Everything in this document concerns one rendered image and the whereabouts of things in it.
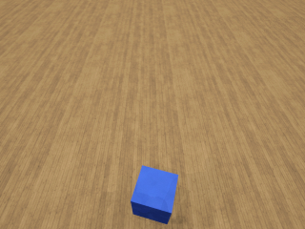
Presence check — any carton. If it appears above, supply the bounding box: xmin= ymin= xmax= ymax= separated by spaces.
xmin=131 ymin=165 xmax=178 ymax=224

